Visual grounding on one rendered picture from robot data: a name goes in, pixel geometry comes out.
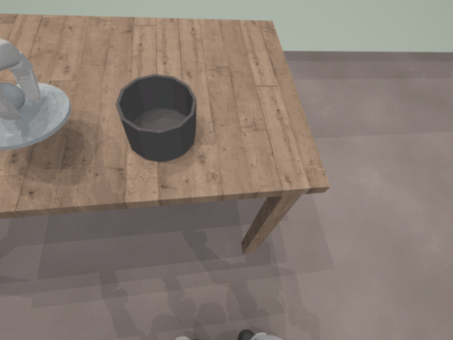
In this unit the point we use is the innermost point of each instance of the table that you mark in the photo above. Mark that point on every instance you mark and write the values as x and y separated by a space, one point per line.
252 137

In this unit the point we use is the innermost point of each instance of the lid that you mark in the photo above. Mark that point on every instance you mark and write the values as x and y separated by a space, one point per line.
39 120

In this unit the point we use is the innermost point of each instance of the knob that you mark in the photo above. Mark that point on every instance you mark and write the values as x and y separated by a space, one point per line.
13 93

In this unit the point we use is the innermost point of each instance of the robot left hand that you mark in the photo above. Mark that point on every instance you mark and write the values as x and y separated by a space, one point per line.
17 63

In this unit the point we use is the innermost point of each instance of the pot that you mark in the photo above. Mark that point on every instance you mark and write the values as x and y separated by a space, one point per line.
158 114

